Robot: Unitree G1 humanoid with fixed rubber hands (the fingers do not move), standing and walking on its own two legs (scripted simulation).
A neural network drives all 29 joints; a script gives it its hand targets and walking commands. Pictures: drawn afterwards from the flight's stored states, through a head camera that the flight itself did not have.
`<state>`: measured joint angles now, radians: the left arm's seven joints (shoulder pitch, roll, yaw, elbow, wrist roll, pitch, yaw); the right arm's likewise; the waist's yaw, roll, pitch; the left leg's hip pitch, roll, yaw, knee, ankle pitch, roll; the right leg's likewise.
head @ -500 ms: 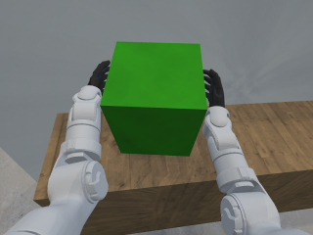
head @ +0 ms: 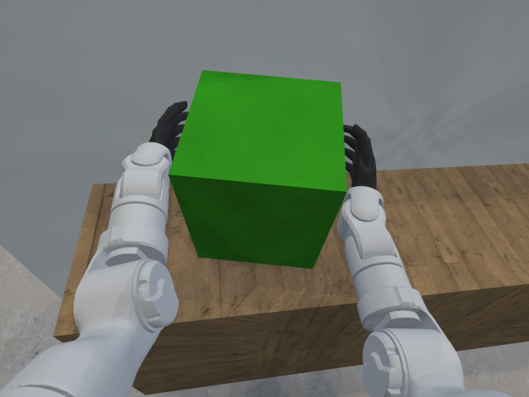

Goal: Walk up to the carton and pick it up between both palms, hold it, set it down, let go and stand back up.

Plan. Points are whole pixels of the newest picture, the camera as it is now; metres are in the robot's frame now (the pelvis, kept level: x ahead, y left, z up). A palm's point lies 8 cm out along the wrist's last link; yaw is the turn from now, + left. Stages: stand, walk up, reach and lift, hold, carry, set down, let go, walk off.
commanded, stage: set down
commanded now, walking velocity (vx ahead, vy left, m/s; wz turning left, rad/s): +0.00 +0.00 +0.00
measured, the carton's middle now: (262, 178) +0.42 -0.04 +0.07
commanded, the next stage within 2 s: none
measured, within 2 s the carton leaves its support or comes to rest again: neither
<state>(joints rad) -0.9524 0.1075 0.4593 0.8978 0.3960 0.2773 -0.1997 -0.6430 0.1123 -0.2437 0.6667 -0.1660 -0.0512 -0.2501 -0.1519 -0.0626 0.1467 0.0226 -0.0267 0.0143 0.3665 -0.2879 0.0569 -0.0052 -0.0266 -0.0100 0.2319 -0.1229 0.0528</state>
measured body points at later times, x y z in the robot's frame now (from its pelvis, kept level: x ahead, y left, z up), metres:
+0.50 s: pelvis +0.00 +0.01 +0.00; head +0.06 +0.04 +0.45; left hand +0.47 +0.11 +0.09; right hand +0.38 -0.18 +0.09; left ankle -0.05 +0.07 -0.75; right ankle +0.01 -0.16 -0.74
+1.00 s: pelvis +0.00 +0.00 +0.00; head +0.05 +0.03 +0.45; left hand +0.47 +0.10 +0.08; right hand +0.37 -0.19 +0.08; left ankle -0.05 +0.07 -0.75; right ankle +0.01 -0.16 -0.75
